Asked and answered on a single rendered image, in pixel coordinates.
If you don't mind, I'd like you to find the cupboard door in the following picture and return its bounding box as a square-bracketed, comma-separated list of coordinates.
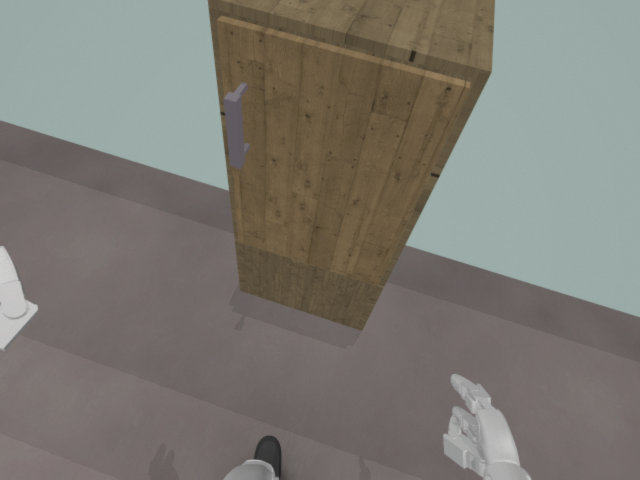
[217, 15, 471, 286]

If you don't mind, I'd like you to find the left robot foot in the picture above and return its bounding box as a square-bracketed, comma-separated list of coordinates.
[254, 436, 281, 479]

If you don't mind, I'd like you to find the handle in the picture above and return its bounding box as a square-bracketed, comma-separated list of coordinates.
[223, 82, 250, 169]

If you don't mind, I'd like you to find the left robot shin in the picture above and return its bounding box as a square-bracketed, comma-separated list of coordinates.
[242, 460, 275, 475]

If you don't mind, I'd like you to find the right robot hand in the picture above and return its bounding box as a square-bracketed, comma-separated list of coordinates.
[443, 374, 520, 477]

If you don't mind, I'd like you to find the left robot hand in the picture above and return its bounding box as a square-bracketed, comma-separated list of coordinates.
[0, 246, 38, 351]

